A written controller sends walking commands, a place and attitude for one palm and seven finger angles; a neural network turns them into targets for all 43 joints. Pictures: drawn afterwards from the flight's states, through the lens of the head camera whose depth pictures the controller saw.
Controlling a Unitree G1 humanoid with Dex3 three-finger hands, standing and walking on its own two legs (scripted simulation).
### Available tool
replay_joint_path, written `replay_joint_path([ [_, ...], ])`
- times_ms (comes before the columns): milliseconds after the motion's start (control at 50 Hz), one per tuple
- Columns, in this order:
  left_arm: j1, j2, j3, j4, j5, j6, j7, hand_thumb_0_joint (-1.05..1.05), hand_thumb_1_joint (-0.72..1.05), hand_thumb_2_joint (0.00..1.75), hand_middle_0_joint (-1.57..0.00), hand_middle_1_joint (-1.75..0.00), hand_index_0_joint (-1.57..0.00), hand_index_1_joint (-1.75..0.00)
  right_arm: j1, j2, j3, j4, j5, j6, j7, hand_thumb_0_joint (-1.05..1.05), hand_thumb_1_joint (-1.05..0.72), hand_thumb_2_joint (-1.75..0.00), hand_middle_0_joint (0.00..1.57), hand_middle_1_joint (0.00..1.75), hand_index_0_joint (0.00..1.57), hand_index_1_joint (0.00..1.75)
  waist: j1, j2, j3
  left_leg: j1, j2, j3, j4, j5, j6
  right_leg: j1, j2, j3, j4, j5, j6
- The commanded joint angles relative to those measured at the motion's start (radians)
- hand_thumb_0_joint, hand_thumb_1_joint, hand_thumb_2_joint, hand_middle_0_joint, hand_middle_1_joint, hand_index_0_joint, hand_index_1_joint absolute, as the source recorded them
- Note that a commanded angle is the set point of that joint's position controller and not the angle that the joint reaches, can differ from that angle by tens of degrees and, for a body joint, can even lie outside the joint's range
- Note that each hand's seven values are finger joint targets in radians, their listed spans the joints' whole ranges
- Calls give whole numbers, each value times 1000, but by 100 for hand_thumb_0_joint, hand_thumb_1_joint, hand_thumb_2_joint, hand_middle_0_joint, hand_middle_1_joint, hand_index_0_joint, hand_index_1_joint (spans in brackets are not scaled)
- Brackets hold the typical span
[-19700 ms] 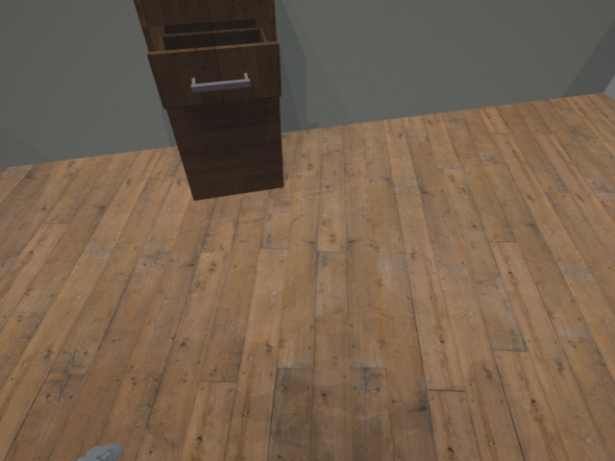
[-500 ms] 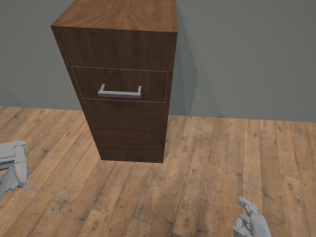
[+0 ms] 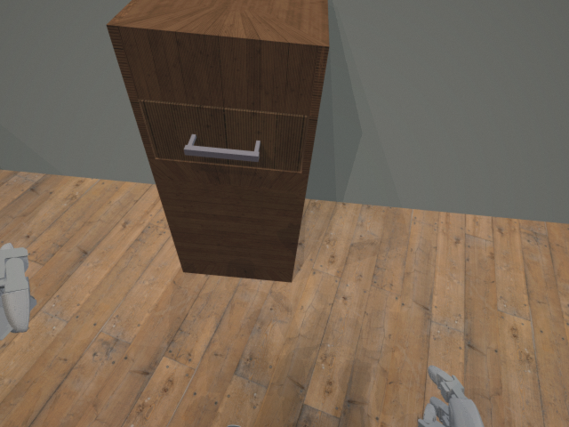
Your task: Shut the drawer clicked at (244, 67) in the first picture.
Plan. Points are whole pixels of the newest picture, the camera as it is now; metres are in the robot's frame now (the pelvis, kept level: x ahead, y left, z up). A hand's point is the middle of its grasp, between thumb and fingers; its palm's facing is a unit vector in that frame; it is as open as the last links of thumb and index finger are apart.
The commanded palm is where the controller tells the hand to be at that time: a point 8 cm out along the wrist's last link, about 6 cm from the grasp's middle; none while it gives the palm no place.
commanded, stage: step back with the hand held close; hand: left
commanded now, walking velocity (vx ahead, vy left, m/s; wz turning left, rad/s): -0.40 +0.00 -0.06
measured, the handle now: (223, 147) +0.73 +0.18 -0.07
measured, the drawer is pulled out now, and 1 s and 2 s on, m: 0.00 0.00 0.00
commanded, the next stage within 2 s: stop stepping back and stand still in 0.42 s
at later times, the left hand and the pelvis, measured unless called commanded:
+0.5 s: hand out of the picture +0.08 +0.25 +0.18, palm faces +0.27 -0.86 -0.43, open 3.2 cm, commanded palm +0.03 +0.29 +0.19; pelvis -0.12 +0.02 +0.02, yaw -4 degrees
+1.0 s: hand out of the picture -0.04 +0.23 +0.19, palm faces +0.26 -0.85 -0.45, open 3.2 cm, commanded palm -0.09 +0.28 +0.19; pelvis -0.24 +0.02 +0.01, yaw -6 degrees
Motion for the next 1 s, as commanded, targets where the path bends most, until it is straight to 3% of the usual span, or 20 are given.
replay_joint_path([
  [0,-49,119,24,-213,-29,-75,-6,0,90,90,-140,-160,-140,-160,-110,-149,-46,-85,-16,-85,4,0,-90,-90,20,30,20,30,1,122,-109,233,174,-142,-182,360,40,29,-81,49,-246,345,-20],
  [40,-63,165,43,-225,-29,-76,-4,0,90,90,-140,-160,-140,-160,-106,-133,-47,-86,-14,-69,4,0,-90,-90,20,30,20,30,-12,73,-277,452,118,-8,-96,581,-1,15,-137,79,-248,686,16],
  [80,4,184,64,-209,-44,-51,-4,0,90,90,-140,-160,-140,-160,-128,-129,-55,-116,3,-51,3,0,-90,-90,20,30,20,30,-5,-44,-329,424,74,18,-57,387,-13,47,-173,80,-281,698,44],
  [180,50,212,102,-196,-68,-31,3,0,90,90,-140,-160,-140,-160,-165,-112,-45,-155,17,-5,-3,0,-90,-90,20,30,20,30,-1,-100,-113,202,-7,-15,107,-61,-45,-64,-316,187,-416,524,-109],
  [220,50,204,98,-145,-61,-21,3,0,90,90,-140,-160,-140,-160,-162,-105,-31,-151,9,12,-12,0,-90,-90,20,30,20,30,-6,-72,-40,152,20,-42,-53,1,-40,-11,-270,150,-367,571,-107],
  [260,32,196,72,-163,-53,-24,-7,0,90,90,-140,-160,-140,-160,-150,-142,-37,-150,12,12,-20,0,-90,-90,20,30,20,30,-6,82,-87,273,94,-98,-232,432,-5,3,-108,23,-266,489,-14],
  [280,34,206,66,-191,-51,-33,-17,0,90,90,-140,-160,-140,-160,-162,-151,-40,-163,11,-4,-19,0,-90,-90,20,30,20,30,9,229,-159,283,197,-175,-332,462,4,55,-39,-53,-122,232,8],
  [320,41,190,54,-238,-50,-32,-22,0,90,90,-140,-160,-140,-160,-131,-159,-46,-176,-12,-41,-14,0,-90,-90,20,30,20,30,23,279,-193,138,324,-300,-454,216,74,116,1,9,217,-147,-1],
  [380,64,140,13,-232,-64,-11,-2,0,90,90,-140,-160,-140,-160,-107,-148,-44,-147,4,-78,-3,0,-90,-90,20,30,20,30,26,127,-171,306,293,-226,-385,255,107,-35,-38,2,145,-153,0],
  [520,21,163,19,-234,-72,27,11,0,90,90,-140,-160,-140,-160,-135,-143,-31,-133,-11,-75,0,0,-90,-90,20,30,20,30,25,243,-112,156,174,-101,-524,-252,-33,202,-13,-131,-266,-142,-40],
  [560,48,211,46,-244,-71,28,7,0,90,90,-140,-160,-140,-160,-111,-130,-32,-133,-2,-53,4,0,-90,-90,20,30,20,30,7,-19,-109,359,20,53,-92,-143,-95,-65,-199,28,-545,-198,-119],
  [600,-49,241,82,-316,-79,36,24,0,90,90,-140,-160,-140,-160,-118,-125,-17,-121,-23,-43,2,0,-90,-90,20,30,20,30,14,-136,-107,330,11,-16,287,-82,-80,-236,-426,201,-577,-169,-222],
  [640,-77,152,22,-218,-66,74,14,0,90,90,-140,-160,-140,-160,-116,-119,-25,-115,12,-46,-11,0,-90,-90,20,30,20,30,-6,-199,-15,241,46,-53,296,-139,-60,-236,-366,121,-504,-259,-175],
  [700,-117,120,-12,-159,-39,82,25,0,90,90,-140,-160,-140,-160,-128,-140,-5,-101,14,-66,-37,0,-90,-90,20,30,20,30,-21,94,81,276,78,-51,-175,-135,-26,-169,-225,-3,-310,-195,-71],
  [720,-127,118,-14,-165,-34,68,27,0,90,90,-140,-160,-140,-160,-118,-151,2,-106,12,-80,-39,0,-90,-90,20,30,20,30,-10,226,81,234,134,-158,-313,-194,0,-110,-148,-54,-206,-136,-31],
  [780,-92,163,28,-192,-28,49,21,0,90,90,-140,-160,-140,-160,-121,-129,6,-116,0,-99,-36,0,-90,-90,20,30,20,30,-4,307,18,131,244,-426,-561,-542,40,-11,-63,-87,72,-156,-11],
  [860,42,134,5,-214,-27,57,16,0,90,90,-140,-160,-140,-160,-125,-136,-2,-131,-3,-94,-10,0,-90,-90,20,30,20,30,21,184,-15,17,162,-190,-440,-440,14,254,-50,-145,-201,-152,-43],
  [880,75,147,16,-197,-23,62,14,0,90,90,-140,-160,-140,-160,-128,-138,-7,-139,-6,-79,-8,0,-90,-90,20,30,20,30,24,100,-6,-62,92,-113,-278,-407,-13,307,-92,-64,-312,-173,-71],
  [920,-4,199,71,-225,-40,62,18,0,90,90,-140,-160,-140,-160,-118,-129,-23,-128,-7,-44,-5,0,-90,-90,20,30,20,30,19,-230,24,-156,0,38,316,-195,-47,128,-453,409,-588,-364,-226],
  [980,-85,180,61,-160,-36,47,27,0,90,90,-140,-160,-140,-160,-70,-117,-18,-94,0,-67,-3,0,-90,-90,20,30,20,30,-27,-105,-3,-20,92,-21,353,-192,-41,-52,-414,246,-527,-378,-199],
])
